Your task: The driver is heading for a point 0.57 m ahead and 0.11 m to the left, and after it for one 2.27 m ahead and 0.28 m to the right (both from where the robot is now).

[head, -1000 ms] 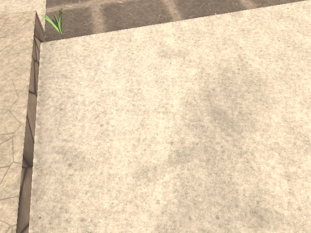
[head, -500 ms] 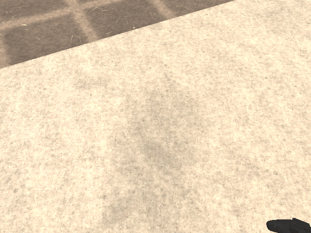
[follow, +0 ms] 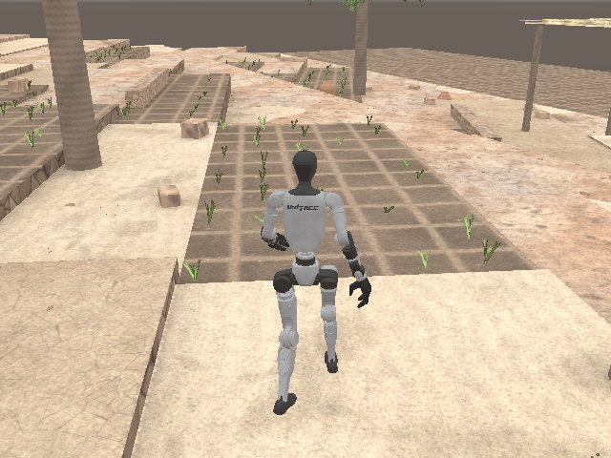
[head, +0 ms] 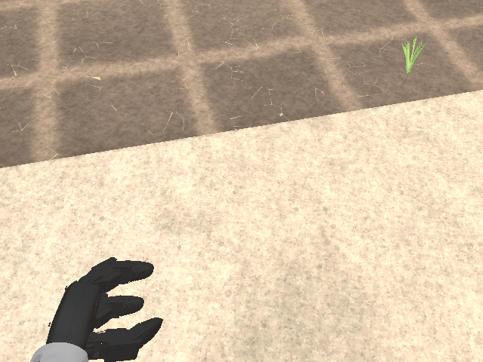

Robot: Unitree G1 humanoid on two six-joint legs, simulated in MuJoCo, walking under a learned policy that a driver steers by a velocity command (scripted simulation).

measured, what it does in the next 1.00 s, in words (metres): walks ahead: left foot, then right foot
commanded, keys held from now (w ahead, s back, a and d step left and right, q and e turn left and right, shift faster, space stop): w+q+shift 0.40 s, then w+e+shift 0.60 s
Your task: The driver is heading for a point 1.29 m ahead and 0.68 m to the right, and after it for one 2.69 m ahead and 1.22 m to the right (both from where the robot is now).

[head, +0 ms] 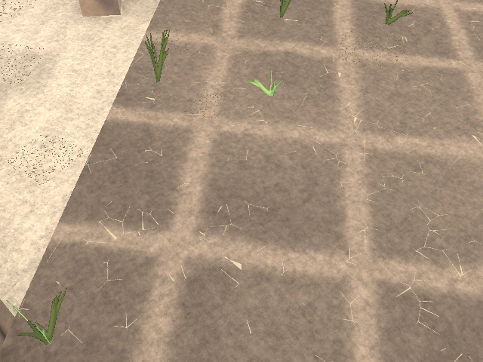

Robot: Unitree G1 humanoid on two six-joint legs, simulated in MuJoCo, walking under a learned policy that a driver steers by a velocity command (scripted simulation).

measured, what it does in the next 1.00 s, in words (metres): goes down, turning right: left foot 0.06 m lower, then right foot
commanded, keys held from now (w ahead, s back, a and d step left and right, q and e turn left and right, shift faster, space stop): w+e+shift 1.00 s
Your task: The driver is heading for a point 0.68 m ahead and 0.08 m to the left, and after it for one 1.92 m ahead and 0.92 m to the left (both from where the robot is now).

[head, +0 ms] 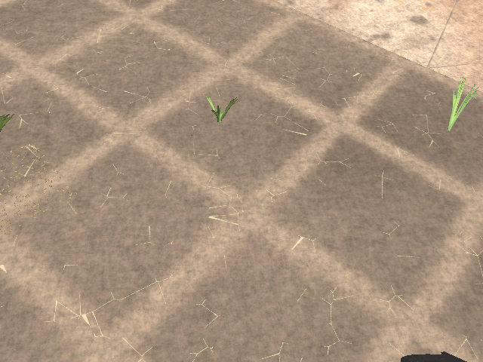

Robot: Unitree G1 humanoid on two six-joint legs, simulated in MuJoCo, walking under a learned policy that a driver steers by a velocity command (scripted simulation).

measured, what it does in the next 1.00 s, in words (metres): walks ahead: left foot, then right foot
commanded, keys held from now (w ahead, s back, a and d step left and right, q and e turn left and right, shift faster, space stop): w+e+shift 0.08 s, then w+shift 0.34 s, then w+q+shift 0.58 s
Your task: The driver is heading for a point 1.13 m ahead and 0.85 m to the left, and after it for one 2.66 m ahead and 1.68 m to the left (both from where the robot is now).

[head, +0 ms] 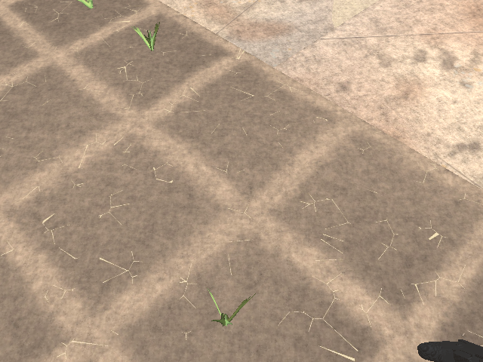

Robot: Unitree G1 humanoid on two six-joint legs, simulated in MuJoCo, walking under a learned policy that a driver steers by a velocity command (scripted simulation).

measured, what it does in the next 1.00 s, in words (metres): walks ahead, turning left: left foot, then right foot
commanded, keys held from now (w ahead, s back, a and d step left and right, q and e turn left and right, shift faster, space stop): w+q+shift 0.72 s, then w+shift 0.28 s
